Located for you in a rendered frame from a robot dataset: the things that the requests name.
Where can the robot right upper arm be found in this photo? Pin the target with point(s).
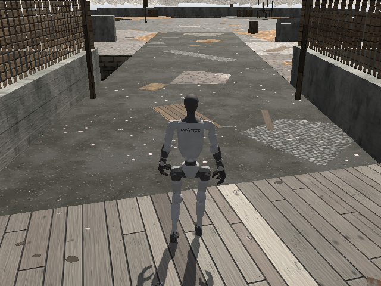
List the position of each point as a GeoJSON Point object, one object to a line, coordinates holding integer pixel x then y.
{"type": "Point", "coordinates": [211, 135]}

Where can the right robot foot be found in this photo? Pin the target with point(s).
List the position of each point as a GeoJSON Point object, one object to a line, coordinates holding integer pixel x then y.
{"type": "Point", "coordinates": [198, 230]}

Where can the robot right hand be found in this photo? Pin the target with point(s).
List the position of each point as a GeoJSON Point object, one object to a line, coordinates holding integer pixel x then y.
{"type": "Point", "coordinates": [221, 175]}

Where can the left robot foot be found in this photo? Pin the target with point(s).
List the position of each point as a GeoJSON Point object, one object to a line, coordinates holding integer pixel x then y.
{"type": "Point", "coordinates": [173, 237]}

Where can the robot foot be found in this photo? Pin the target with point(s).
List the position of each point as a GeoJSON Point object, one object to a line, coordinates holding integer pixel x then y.
{"type": "Point", "coordinates": [198, 230]}
{"type": "Point", "coordinates": [173, 237]}

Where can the robot left hand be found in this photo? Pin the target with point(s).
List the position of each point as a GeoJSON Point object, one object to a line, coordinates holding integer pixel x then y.
{"type": "Point", "coordinates": [166, 166]}

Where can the robot left upper arm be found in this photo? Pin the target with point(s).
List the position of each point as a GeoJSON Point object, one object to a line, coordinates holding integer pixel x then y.
{"type": "Point", "coordinates": [172, 125]}

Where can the robot left forearm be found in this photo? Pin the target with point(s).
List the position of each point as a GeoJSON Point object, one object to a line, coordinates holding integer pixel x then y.
{"type": "Point", "coordinates": [163, 156]}

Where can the robot right forearm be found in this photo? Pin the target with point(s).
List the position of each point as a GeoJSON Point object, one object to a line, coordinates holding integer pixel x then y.
{"type": "Point", "coordinates": [218, 160]}

